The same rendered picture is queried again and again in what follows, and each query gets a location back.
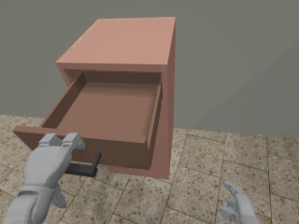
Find drawer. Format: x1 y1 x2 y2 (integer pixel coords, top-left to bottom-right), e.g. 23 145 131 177
12 70 163 171

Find robot left forearm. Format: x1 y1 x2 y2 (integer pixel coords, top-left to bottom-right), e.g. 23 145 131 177
3 184 54 224

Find cabinet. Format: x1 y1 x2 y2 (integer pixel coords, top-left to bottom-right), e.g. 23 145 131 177
56 17 176 180

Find robot right forearm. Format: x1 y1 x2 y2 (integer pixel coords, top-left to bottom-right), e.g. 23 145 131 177
238 215 262 224

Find handle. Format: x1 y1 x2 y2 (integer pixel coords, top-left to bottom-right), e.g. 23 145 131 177
64 152 102 177

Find robot right hand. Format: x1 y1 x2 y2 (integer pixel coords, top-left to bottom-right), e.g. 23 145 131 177
220 181 256 224

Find robot left hand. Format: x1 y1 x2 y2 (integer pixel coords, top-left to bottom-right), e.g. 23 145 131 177
23 133 86 209

